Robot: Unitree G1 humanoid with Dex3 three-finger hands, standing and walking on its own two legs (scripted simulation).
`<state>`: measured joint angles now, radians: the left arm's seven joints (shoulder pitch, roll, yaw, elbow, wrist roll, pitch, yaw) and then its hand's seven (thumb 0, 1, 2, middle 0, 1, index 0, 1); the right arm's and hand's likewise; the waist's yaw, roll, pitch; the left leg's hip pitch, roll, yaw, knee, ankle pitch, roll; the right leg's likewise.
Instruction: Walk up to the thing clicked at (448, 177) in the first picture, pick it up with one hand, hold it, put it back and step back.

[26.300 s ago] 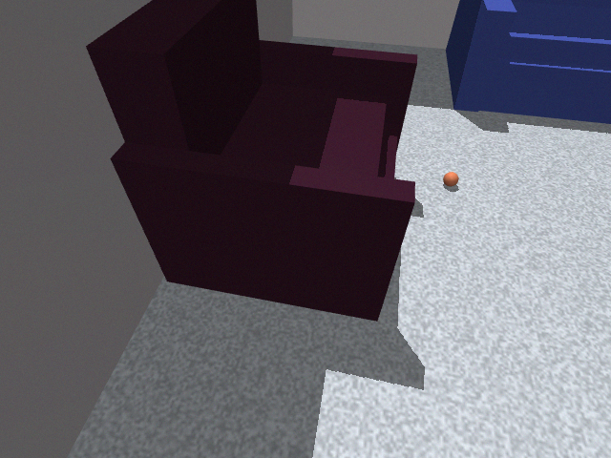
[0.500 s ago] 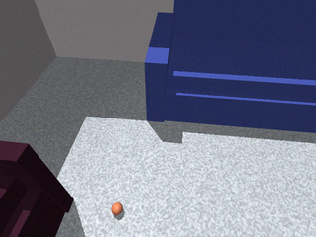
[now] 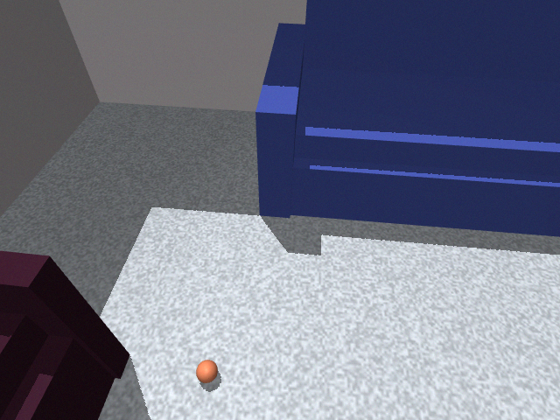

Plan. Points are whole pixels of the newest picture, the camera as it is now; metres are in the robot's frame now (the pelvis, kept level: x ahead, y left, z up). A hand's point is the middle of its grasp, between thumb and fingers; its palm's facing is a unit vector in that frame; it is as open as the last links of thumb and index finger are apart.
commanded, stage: stand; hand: left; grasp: from above
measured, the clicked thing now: (207, 371) +0.45 +0.24 -0.75
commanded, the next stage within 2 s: rise first in 0.26 s
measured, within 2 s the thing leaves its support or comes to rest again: neither
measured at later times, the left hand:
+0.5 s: hand out of the picture +0.11 +0.25 -0.16, palm faces +0.03 -0.94 -0.33, open 7.9 cm
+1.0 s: hand out of the picture +0.13 +0.26 -0.21, palm faces -0.11 -0.90 -0.41, open 13.8 cm
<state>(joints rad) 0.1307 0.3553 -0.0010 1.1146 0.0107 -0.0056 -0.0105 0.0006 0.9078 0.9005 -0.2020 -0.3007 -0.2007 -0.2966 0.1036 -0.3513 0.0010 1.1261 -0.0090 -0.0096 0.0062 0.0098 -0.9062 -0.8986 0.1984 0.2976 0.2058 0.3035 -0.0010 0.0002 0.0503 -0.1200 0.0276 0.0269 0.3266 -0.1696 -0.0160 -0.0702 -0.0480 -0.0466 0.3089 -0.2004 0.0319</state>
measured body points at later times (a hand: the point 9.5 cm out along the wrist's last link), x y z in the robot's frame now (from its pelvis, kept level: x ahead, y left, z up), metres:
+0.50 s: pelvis -0.01 +0.00 -0.01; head +0.04 +0.00 +0.44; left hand +0.11 +0.30 -0.14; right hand +0.09 -0.28 -0.13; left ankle +0.01 +0.13 -0.75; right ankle -0.02 -0.14 -0.75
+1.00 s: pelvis -0.02 +0.01 -0.07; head +0.07 +0.02 +0.37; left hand +0.13 +0.31 -0.18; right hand +0.12 -0.26 -0.16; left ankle +0.01 +0.13 -0.75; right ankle -0.02 -0.14 -0.75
